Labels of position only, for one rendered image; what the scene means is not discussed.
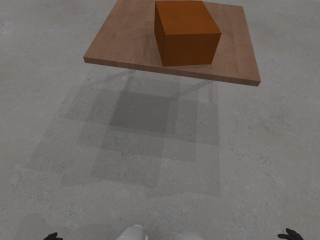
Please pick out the robot right hand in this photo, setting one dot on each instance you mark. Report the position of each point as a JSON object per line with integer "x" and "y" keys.
{"x": 292, "y": 235}

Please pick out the table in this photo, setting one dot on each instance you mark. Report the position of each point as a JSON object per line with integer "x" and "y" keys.
{"x": 127, "y": 40}

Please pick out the robot left thigh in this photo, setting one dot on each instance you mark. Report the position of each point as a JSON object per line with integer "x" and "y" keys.
{"x": 133, "y": 233}

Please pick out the carton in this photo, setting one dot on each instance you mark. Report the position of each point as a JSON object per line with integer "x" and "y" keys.
{"x": 185, "y": 32}

